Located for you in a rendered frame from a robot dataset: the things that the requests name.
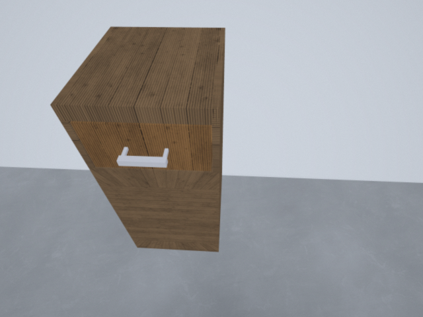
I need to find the handle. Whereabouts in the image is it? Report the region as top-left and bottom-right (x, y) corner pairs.
(117, 147), (169, 168)

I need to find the cabinet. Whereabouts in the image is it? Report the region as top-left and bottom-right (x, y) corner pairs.
(50, 26), (225, 252)

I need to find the drawer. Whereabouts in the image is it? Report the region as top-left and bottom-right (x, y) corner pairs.
(70, 121), (213, 171)

